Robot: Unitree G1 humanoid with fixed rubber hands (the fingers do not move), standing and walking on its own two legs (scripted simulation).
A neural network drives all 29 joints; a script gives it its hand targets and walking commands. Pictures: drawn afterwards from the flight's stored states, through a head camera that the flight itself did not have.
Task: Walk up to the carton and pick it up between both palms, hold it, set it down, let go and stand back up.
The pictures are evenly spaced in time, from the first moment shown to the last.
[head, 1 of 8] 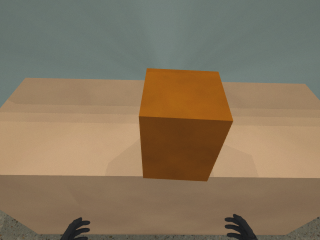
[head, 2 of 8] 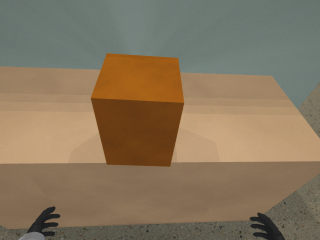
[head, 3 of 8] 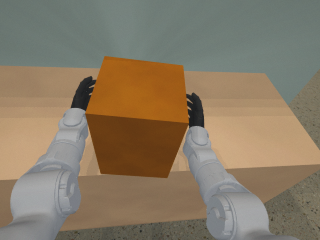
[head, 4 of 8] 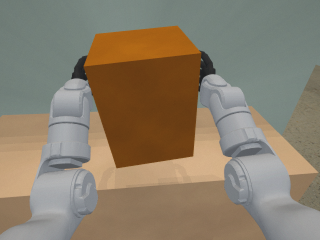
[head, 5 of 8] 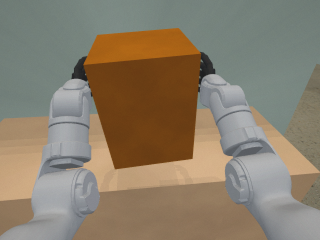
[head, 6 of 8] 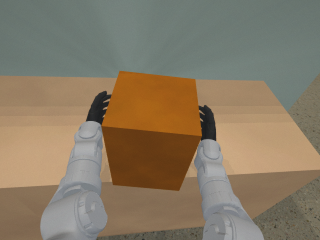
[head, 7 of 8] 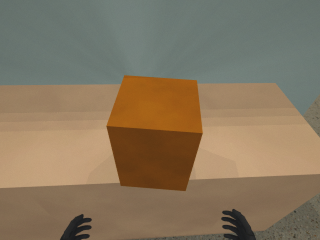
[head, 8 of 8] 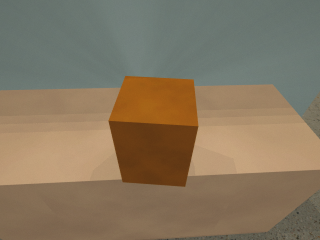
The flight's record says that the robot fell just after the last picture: no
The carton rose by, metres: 0.24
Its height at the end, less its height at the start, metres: +0.00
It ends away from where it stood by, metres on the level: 0.04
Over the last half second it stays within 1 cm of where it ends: yes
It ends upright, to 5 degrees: yes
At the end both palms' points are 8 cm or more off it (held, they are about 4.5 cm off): yes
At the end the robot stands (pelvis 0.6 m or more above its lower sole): yes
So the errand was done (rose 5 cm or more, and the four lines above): yes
